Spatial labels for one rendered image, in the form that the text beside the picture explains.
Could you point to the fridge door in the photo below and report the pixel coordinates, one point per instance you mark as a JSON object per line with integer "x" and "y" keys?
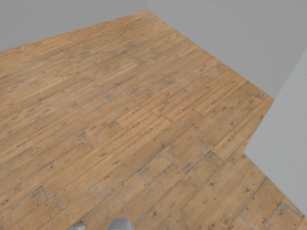
{"x": 279, "y": 146}

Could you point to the robot left thigh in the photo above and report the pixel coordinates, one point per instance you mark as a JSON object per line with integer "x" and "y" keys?
{"x": 121, "y": 224}

